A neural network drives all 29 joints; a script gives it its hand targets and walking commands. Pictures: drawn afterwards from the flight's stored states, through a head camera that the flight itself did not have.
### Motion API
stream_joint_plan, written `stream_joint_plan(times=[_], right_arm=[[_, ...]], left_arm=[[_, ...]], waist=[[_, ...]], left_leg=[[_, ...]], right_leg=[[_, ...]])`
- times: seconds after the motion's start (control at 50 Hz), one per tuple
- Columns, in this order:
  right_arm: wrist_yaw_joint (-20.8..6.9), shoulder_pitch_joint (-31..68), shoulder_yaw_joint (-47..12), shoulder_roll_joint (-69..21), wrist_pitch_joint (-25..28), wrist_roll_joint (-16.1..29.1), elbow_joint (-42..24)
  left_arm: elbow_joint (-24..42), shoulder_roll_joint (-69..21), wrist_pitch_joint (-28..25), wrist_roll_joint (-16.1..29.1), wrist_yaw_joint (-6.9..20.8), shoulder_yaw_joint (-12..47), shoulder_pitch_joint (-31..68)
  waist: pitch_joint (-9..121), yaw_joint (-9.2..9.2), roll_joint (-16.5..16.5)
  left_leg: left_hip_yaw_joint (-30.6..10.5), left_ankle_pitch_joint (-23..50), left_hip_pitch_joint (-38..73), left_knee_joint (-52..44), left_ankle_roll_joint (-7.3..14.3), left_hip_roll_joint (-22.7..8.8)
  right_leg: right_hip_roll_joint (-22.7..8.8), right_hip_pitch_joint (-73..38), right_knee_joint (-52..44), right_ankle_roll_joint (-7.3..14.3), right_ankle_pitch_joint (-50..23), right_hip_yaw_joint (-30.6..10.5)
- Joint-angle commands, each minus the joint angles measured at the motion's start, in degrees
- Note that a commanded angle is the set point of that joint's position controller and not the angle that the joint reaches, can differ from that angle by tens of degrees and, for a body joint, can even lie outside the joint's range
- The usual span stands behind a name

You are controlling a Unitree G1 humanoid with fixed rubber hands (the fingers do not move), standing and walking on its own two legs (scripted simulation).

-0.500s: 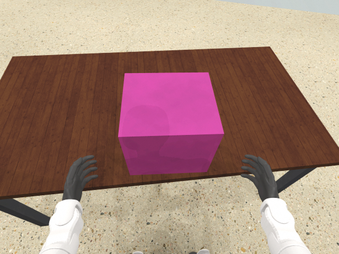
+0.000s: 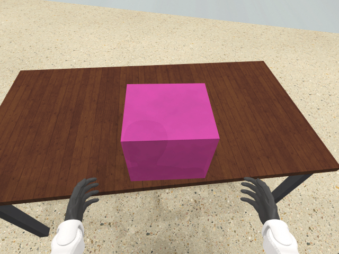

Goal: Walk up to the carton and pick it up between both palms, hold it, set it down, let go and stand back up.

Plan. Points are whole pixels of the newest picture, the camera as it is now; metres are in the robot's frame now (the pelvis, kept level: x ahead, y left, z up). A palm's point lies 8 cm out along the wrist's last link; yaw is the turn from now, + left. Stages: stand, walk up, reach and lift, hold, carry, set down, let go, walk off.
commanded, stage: set down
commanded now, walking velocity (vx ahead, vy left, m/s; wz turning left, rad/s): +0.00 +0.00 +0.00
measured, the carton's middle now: (167, 132) +0.50 +0.01 -0.07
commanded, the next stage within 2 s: let go in 1.48 s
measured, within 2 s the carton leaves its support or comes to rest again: neither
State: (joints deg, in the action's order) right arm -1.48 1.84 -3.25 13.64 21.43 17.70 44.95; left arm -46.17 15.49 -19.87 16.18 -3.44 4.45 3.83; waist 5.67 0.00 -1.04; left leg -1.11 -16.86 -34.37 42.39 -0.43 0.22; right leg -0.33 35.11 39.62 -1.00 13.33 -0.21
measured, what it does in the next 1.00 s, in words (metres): stands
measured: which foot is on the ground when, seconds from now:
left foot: down 0.00-1.00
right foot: down 0.00-1.00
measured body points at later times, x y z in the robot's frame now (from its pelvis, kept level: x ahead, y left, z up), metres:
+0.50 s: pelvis +0.04 +0.01 +0.02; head +0.06 +0.04 +0.46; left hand +0.24 +0.26 -0.06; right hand +0.25 -0.22 -0.03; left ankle +0.04 +0.12 -0.71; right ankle +0.07 -0.13 -0.71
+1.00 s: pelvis +0.04 +0.01 +0.02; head +0.05 +0.02 +0.47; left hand +0.22 +0.26 -0.07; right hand +0.23 -0.21 -0.06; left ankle +0.04 +0.12 -0.71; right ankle +0.07 -0.13 -0.71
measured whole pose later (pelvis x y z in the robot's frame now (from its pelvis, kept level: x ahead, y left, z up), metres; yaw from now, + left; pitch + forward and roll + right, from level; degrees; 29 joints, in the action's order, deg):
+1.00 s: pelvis +0.04 +0.01 +0.02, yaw +0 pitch +2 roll -2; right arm -4.0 -5.5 -3.2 12.2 21.0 11.4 49.1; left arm -38.7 15.5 -8.1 15.1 -3.7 4.4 -9.3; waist 2.3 0.0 0.3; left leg -1.1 -18.0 -19.3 34.7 0.0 0.1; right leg -0.3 19.1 29.9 -1.6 13.4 -0.2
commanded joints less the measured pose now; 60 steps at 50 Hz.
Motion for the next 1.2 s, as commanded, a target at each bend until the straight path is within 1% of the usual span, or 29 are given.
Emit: stream_joint_plan(times=[0.0, 0.02, 0.08, 0.18, 0.2, 0.24, 0.26, 0.32, 0.34, 0.36, 0.4, 0.48, 0.5, 0.56, 0.58, 0.6, 0.66, 0.74, 0.76, 0.82, 0.84, 0.88, 0.9, 0.92, 1.0, 1.08, 1.1, 1.12, 1.18], right_arm=[[0.11, 9.95, 4.19, 6.13, 3.41, -5.12, -11.71], [0.18, 10.89, 4.96, 6.46, 4.30, -4.91, -15.89], [0.83, 8.86, 5.67, 6.34, 3.79, -6.76, -10.37], [0.18, 4.14, 5.04, 7.39, 6.20, -6.20, -10.06], [-0.41, 3.82, 6.21, 8.98, 6.76, -5.57, -6.45], [-0.53, 3.86, 5.99, 8.63, 7.65, -4.90, -9.29], [-0.76, 3.02, 5.58, 8.52, 6.93, -5.33, -4.88], [-1.20, 1.37, 4.53, 7.02, 6.15, -5.79, -1.00], [-1.73, -0.32, 6.57, 8.45, 8.13, -3.81, -5.87], [-1.98, 0.25, 6.93, 9.10, 7.60, -4.75, -2.26], [-2.51, 1.00, 6.60, 9.61, 7.21, -5.37, 0.98], [-3.32, 0.51, 6.27, 8.34, 9.07, -4.34, -5.39], [-3.10, -0.36, 5.63, 7.76, 7.50, -6.33, -0.27], [-3.94, -0.95, 7.71, 8.46, 7.85, -5.75, -0.91], [-3.60, -0.78, 7.19, 8.41, 7.04, -6.73, 1.10], [-3.92, 0.00, 7.73, 8.56, 7.91, -5.81, -1.46], [-3.56, 1.20, 8.56, 9.12, 6.59, -7.21, -0.13], [-3.34, 2.18, 8.52, 7.12, 6.07, -8.24, -2.91], [-2.95, -0.27, 7.51, 6.13, 5.45, -8.92, -3.92], [-2.02, 1.10, 7.53, 5.97, 3.96, -10.50, -0.80], [-1.75, 1.85, 7.82, 6.33, 2.57, -11.46, 1.67], [-1.98, 0.72, 7.85, 6.58, 2.85, -11.43, -1.86], [-1.12, 0.88, 8.01, 5.34, 1.88, -12.67, 0.29], [-1.49, 0.59, 8.51, 5.98, 3.17, -11.91, -4.18], [-1.35, -0.29, 8.18, 5.99, 2.26, -11.75, -2.21], [-1.12, -1.60, 7.96, 7.13, 2.61, -12.07, -3.25], [-1.42, -3.31, 8.12, 6.82, 1.70, -12.23, 1.33], [-1.07, -4.27, 7.52, 6.00, 2.22, -11.41, -2.59], [-1.16, -3.35, 8.65, 6.19, 0.81, -13.55, 0.98]], left_arm=[[8.67, 10.65, -2.31, -0.35, -0.48, -3.88, 10.42], [12.21, 11.36, -2.79, 0.54, -0.99, -3.77, 10.48], [11.65, 10.55, -1.50, -1.96, -0.29, -3.99, 9.48], [15.99, 8.79, -2.81, -3.47, -0.69, -5.70, 2.22], [17.39, 7.14, -2.48, -5.24, -1.21, -5.93, 0.59], [18.78, 7.39, -2.49, -4.22, -0.76, -5.55, -0.66], [14.86, 6.64, -1.19, -5.34, -0.51, -4.93, -0.98], [13.76, 5.46, 0.73, -7.28, -0.43, -5.15, -2.23], [22.85, 5.20, -1.75, -5.52, -1.33, -3.63, -3.28], [17.31, 4.03, -0.50, -6.62, -0.98, -3.81, -4.58], [16.87, 3.79, -0.52, -7.66, -1.46, -3.89, -3.82], [21.29, 3.46, -1.94, -6.73, -1.70, -2.75, -5.38], [14.79, 3.12, 0.00, -8.32, -0.90, -3.12, -6.97], [19.42, 2.52, -0.40, -8.71, -1.92, -2.90, -7.27], [15.85, 2.57, 1.37, -8.86, -1.35, -2.62, -7.35], [21.41, 2.60, -0.19, -7.14, -1.81, -1.35, -6.52], [18.44, 2.44, 2.75, -7.97, -1.18, -0.67, -6.30], [21.27, 2.71, 2.82, -7.12, -1.48, -0.16, -4.45], [17.70, 2.85, 4.03, -7.23, -0.49, -0.90, -6.52], [15.47, 3.85, 6.30, -7.78, 0.34, -1.45, -5.81], [14.53, 3.77, 8.48, -8.88, 0.30, -1.11, -5.23], [16.93, 2.95, 8.93, -8.78, 0.06, -1.50, -6.35], [14.66, 3.80, 10.53, -8.81, 1.02, -1.49, -6.58], [20.37, 4.09, 8.92, -7.82, 0.63, -2.38, -6.62], [22.85, 4.34, 10.98, -9.52, -0.08, -2.81, -5.78], [22.78, 4.16, 11.27, -9.73, 0.51, -3.64, -8.93], [20.88, 2.47, 12.56, -12.02, 0.66, -3.35, -9.19], [24.45, 2.81, 12.56, -11.09, 0.63, -3.39, -10.27], [20.46, 2.72, 14.82, -11.65, 0.97, -3.53, -10.39]], waist=[[9.09, -1.95, 0.85], [13.56, -2.27, 0.02], [12.00, -0.98, 1.29], [14.19, -2.07, 2.30], [13.80, -2.47, 5.27], [13.39, -2.59, 4.40], [10.10, -1.66, 4.08], [7.94, -1.58, 6.43], [9.10, -1.14, 7.69], [5.98, -0.38, 6.26], [5.68, -0.82, 8.12], [5.61, -0.99, 7.37], [1.31, -0.88, 7.43], [2.58, -0.42, 11.31], [2.45, -0.69, 10.33], [3.03, -0.34, 8.32], [2.00, 1.30, 9.60], [2.18, 0.80, 7.63], [0.01, 0.98, 4.36], [-1.39, 0.85, 5.16], [-1.70, 1.16, 7.89], [-0.36, -0.30, 4.90], [-1.66, 0.71, 4.52], [1.15, -0.54, 4.29], [2.67, -0.01, 7.60], [1.10, -0.23, 4.20], [0.32, 0.55, 6.91], [1.14, 0.31, 7.69], [-1.08, 0.08, 8.03]], left_leg=[[2.05, -11.18, 8.89, -13.80, -1.04, -0.10], [0.93, -10.79, 9.53, -14.70, -1.04, -0.99], [1.91, -5.83, 11.14, -13.99, -1.78, 0.10], [1.80, 7.99, 17.00, -12.85, -2.63, 0.24], [1.04, 10.98, 19.20, -13.28, -3.80, -0.45], [0.68, 12.69, 19.65, -13.48, -3.40, -0.43], [1.16, 8.33, 19.83, -14.45, -3.31, 0.06], [1.66, 10.19, 23.80, -15.95, -3.61, -0.31], [0.15, 12.62, 24.03, -16.90, -3.84, -1.04], [0.43, 12.76, 24.16, -16.94, -4.17, -0.75], [-0.27, 13.81, 23.81, -18.06, -4.59, -1.60], [-0.43, 13.41, 22.24, -18.44, -3.69, -1.03], [0.39, 14.90, 22.89, -19.03, -4.30, -1.04], [-0.81, 13.99, 23.58, -19.81, -4.90, -2.34], [-0.12, 14.67, 23.45, -19.32, -5.09, -1.72], [-0.81, 13.35, 23.32, -19.20, -4.58, -2.51], [-0.40, 12.23, 24.24, -20.61, -4.79, -2.44], [-0.33, 7.76, 21.05, -20.81, -3.55, -2.29], [0.43, 7.50, 21.42, -20.64, -3.09, -1.64], [0.21, 6.05, 21.07, -21.35, -2.95, -1.71], [0.27, 4.38, 22.21, -22.19, -3.31, -2.45], [0.77, 8.06, 22.36, -21.64, -3.39, -2.22], [1.27, 8.95, 22.33, -20.57, -3.37, -1.52], [0.87, 11.10, 23.65, -20.07, -3.27, -1.86], [1.44, 13.68, 25.91, -18.99, -4.16, -1.46], [0.75, 18.57, 26.61, -18.41, -4.46, -1.49], [0.60, 18.58, 28.76, -18.74, -4.91, -1.96], [1.07, 18.66, 28.16, -18.86, -4.95, -1.76], [1.32, 16.19, 27.05, -20.14, -5.04, -1.86]], right_leg=[[-0.07, -22.62, -9.63, 1.05, 9.59, -1.22], [0.06, -24.59, -8.97, 0.73, 7.76, -0.55], [-0.15, -24.64, -10.18, 1.76, 4.89, -1.67], [1.02, -25.31, -9.97, 2.65, -5.02, -0.43], [2.74, -26.20, -10.23, 3.66, -6.96, 0.62], [2.69, -26.79, -10.79, 3.66, -7.68, 0.28], [2.33, -27.37, -12.03, 3.05, -5.70, -0.31], [1.98, -26.26, -13.25, 3.44, -5.55, 0.37], [2.95, -27.63, -12.86, 3.77, -7.87, 1.01], [3.31, -26.67, -13.75, 3.80, -6.57, 1.19], [3.43, -26.91, -13.59, 3.40, -5.93, 1.60], [3.39, -28.94, -13.85, 3.52, -6.89, 1.61], [3.41, -28.37, -14.77, 3.63, -6.58, 1.10], [3.89, -28.51, -13.65, 3.75, -5.95, 1.82], [3.48, -29.27, -14.49, 3.59, -5.87, 1.50], [3.53, -27.70, -14.53, 3.33, -4.76, 2.05], [3.44, -28.64, -15.32, 3.62, -4.50, 1.63], [2.88, -29.28, -15.00, 3.27, -3.93, 1.51], [2.66, -28.89, -15.68, 3.11, -3.84, 0.99], [2.68, -30.46, -16.02, 3.01, -3.99, 0.64], [2.65, -30.15, -16.39, 3.06, -2.82, 1.27], [2.84, -30.74, -16.00, 3.14, -4.85, 1.96], [2.24, -31.04, -16.58, 3.36, -6.17, 1.09], [2.69, -30.37, -16.15, 3.20, -6.58, 1.47], [2.44, -30.82, -16.16, 3.43, -8.40, 1.42], [3.49, -30.98, -16.63, 2.86, -12.37, 1.88], [2.93, -30.20, -16.83, 3.22, -11.61, 1.43], [2.62, -31.26, -16.87, 3.09, -11.44, 1.57], [2.92, -30.40, -17.56, 3.18, -8.90, 1.70]])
